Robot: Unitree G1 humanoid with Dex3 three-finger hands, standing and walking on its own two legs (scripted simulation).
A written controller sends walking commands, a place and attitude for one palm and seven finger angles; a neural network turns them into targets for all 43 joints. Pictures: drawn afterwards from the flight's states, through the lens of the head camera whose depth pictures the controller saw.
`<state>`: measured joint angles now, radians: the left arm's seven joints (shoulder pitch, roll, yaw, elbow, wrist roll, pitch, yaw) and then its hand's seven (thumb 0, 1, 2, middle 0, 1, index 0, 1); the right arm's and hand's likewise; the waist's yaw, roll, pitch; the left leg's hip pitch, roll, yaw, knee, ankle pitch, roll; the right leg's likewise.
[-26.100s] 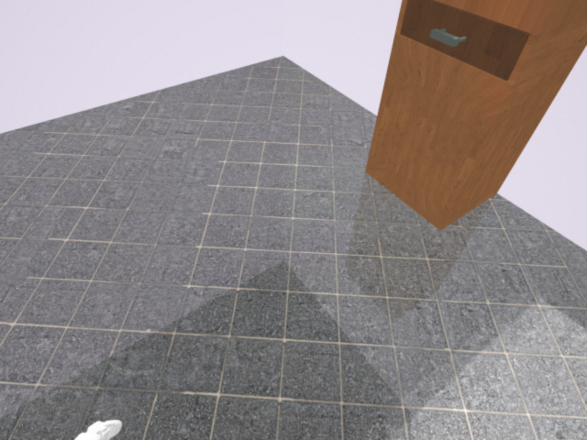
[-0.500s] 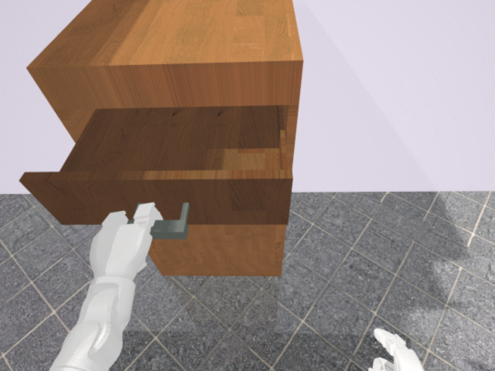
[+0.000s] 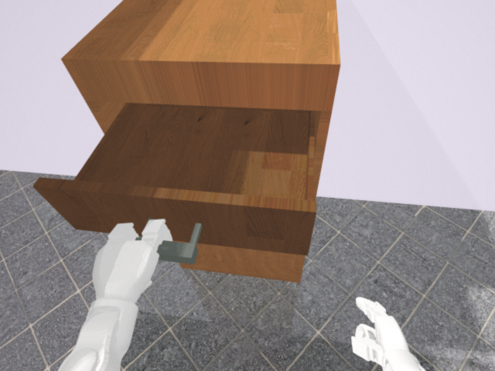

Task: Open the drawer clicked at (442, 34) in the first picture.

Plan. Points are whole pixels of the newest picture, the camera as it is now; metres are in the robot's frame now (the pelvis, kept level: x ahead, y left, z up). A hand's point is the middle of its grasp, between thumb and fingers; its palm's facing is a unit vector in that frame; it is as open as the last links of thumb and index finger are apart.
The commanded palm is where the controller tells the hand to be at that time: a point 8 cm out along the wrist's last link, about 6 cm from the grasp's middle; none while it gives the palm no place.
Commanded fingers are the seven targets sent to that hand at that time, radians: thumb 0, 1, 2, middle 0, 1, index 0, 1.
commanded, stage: pull the drawer open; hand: left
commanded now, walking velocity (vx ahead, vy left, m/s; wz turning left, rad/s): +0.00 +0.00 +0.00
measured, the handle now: (169, 238) +0.30 +0.18 +0.04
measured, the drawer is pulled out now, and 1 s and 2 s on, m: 0.23 0.27 0.29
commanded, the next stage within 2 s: open the thumb to release the handle in 1.60 s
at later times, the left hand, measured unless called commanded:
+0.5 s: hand (142, 275) +0.25 +0.22 +0.02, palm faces +0.01 -0.08 -1.00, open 5.8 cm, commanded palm +0.23 +0.22 +0.07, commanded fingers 0.00 0.90 0.90 -0.40 -1.35 -0.40 -1.35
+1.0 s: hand (133, 306) +0.20 +0.21 +0.02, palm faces -0.01 -0.15 -0.99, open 6.2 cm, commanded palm +0.15 +0.22 +0.07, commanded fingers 0.00 0.90 0.90 -0.40 -1.35 -0.40 -1.35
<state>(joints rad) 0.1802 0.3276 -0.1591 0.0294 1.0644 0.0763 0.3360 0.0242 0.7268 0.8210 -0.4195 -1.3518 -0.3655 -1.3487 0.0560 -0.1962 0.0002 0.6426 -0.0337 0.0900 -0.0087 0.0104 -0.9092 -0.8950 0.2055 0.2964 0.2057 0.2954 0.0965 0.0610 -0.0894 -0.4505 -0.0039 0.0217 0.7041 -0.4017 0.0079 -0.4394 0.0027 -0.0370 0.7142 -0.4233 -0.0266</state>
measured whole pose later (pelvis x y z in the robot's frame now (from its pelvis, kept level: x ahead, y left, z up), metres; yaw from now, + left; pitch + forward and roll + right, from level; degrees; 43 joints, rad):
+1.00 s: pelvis -0.01 +0.01 +0.00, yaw -3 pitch +8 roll +0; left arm 0.47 0.33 -0.09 -0.18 1.03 0.04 0.35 0.04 0.77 0.79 -0.42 -1.35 -0.25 -1.27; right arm 0.11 -0.24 -0.03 0.59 -0.03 0.09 0.03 0.01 -0.91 -0.90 0.20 0.30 0.20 0.30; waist 0.05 0.05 -0.08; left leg -0.45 0.01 0.08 0.70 -0.40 0.02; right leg -0.47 0.02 0.02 0.72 -0.40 -0.02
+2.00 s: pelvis -0.04 -0.01 +0.00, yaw -1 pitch +7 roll +1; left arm 0.25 0.40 -0.05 0.06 1.02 -0.05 0.38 0.00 0.36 0.66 -0.38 -1.30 -0.42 -1.32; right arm 0.09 -0.24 -0.03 0.66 -0.01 0.09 -0.07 0.01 -0.91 -0.90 0.20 0.30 0.20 0.30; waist 0.07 0.06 -0.05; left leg -0.47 0.01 0.04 0.70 -0.35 0.00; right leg -0.48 0.02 -0.02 0.73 -0.37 -0.04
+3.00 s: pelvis -0.04 +0.01 +0.01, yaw +0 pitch +3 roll +0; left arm 0.19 0.41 -0.12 -0.02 0.99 0.00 0.27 0.00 -0.49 0.30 -0.36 -1.22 -0.48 -1.24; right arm 0.08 -0.22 -0.01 0.66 -0.01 0.07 -0.06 0.01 -0.91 -0.90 0.21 0.30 0.21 0.30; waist 0.10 0.08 -0.02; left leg -0.35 -0.01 0.03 0.59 -0.30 0.01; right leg -0.34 0.00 -0.02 0.61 -0.32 -0.02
